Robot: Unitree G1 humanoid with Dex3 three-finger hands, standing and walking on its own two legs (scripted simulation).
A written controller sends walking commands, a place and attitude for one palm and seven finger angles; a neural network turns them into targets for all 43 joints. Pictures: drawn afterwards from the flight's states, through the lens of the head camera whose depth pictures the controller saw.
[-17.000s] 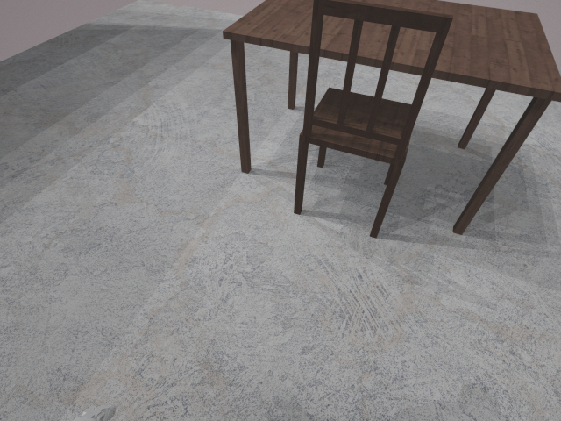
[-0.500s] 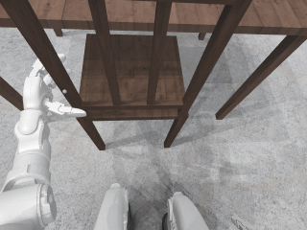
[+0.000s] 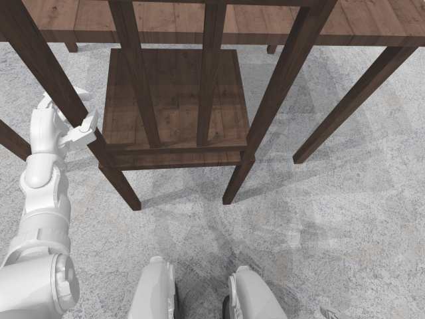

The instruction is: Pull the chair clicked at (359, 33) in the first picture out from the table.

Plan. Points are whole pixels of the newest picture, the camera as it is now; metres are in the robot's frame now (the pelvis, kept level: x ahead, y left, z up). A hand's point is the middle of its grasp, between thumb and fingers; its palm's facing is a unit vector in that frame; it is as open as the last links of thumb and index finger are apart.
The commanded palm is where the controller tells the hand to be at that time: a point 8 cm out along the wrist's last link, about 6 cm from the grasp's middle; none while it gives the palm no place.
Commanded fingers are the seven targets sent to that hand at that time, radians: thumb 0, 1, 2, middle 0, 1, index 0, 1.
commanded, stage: hook a spindle and tug to test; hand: left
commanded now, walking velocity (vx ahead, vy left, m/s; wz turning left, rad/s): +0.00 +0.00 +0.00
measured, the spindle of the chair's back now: (143, 97) +0.48 +0.11 +0.07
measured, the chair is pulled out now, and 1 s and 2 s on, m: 0.00 0.05 0.17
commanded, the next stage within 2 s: step backward, pulling the chair out in 0.56 s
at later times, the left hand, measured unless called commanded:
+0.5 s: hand (85, 145) +0.41 +0.22 +0.02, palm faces +0.11 -0.99 -0.03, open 6.0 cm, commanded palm +0.38 +0.26 +0.03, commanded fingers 0.00 0.90 0.90 -0.50 -1.45 -0.50 -1.45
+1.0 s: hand (92, 154) +0.39 +0.20 +0.04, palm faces +0.15 -0.98 -0.16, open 6.2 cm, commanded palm +0.37 +0.24 +0.04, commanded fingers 0.00 0.90 0.90 -0.50 -1.45 -0.50 -1.45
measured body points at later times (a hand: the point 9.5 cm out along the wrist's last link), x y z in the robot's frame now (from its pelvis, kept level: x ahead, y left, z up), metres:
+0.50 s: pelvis +0.02 +0.00 +0.01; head +0.15 +0.02 +0.44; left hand +0.40 +0.27 +0.03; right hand +0.12 -0.26 -0.10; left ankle +0.06 +0.10 -0.62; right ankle +0.00 -0.13 -0.62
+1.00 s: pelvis +0.02 +0.01 +0.10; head +0.11 +0.03 +0.54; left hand +0.38 +0.25 +0.05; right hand +0.11 -0.25 -0.02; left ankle +0.06 +0.10 -0.62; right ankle +0.00 -0.13 -0.62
